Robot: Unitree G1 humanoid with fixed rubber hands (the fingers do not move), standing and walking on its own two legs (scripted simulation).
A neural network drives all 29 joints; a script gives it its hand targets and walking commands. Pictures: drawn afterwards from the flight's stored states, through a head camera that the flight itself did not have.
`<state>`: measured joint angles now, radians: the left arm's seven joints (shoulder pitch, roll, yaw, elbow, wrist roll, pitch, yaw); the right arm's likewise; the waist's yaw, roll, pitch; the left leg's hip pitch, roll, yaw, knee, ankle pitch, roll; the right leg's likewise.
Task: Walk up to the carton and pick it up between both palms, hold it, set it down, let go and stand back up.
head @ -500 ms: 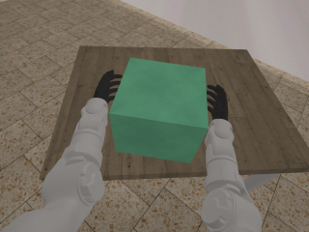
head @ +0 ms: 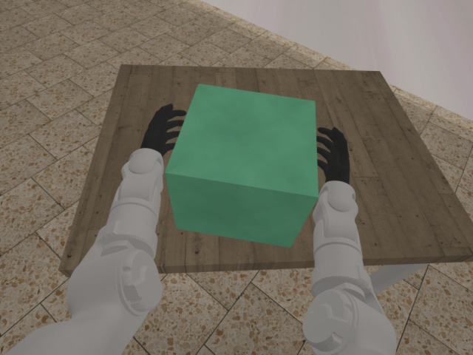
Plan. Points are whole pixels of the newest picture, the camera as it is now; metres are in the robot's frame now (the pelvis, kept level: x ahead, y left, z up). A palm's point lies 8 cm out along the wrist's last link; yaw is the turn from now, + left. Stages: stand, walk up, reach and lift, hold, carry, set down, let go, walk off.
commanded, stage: set down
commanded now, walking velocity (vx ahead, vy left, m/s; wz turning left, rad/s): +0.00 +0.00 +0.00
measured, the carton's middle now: (244, 165) +0.45 -0.04 +0.04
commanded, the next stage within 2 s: none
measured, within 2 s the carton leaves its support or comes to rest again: neither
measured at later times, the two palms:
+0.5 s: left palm (154, 149) +0.45 +0.12 +0.09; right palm (335, 176) +0.39 -0.19 +0.09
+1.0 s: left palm (152, 141) +0.48 +0.13 +0.07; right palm (333, 174) +0.42 -0.20 +0.06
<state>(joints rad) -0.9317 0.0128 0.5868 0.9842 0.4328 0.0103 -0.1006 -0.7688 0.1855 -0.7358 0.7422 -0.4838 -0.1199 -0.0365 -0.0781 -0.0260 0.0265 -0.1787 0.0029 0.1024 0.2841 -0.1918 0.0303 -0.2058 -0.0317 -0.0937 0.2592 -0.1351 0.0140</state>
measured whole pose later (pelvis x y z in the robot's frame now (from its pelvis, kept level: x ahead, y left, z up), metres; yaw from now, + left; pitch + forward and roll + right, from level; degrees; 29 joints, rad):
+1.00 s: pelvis +0.00 +0.00 -0.02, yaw -2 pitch +19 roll -2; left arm -1.15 0.28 0.03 1.56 -0.13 -0.22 0.03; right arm -0.98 -0.08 -0.19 1.32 0.08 -0.21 -0.18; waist -0.11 0.02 -0.20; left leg -0.59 0.04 0.05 0.54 -0.28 0.00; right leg -0.59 0.01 -0.07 0.43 -0.16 0.00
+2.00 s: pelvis -0.03 -0.02 -0.01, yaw -1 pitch +15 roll -1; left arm -1.33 0.47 -0.16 1.52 -0.35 0.03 -0.06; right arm -1.21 -0.23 0.03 1.24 0.38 0.12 -0.22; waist -0.14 0.00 -0.19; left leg -0.52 0.02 0.00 0.46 -0.21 -0.01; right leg -0.53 0.00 -0.07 0.38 -0.11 -0.02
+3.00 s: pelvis -0.03 +0.00 +0.00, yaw -2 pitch -3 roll -1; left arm -0.33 0.35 0.10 0.33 -0.20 0.34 -0.09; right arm -0.23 -0.12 -0.06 0.23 0.25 0.24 -0.21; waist -0.03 -0.02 0.05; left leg -0.10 0.01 0.03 0.38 -0.22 0.01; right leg -0.12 0.00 -0.03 0.30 -0.13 0.00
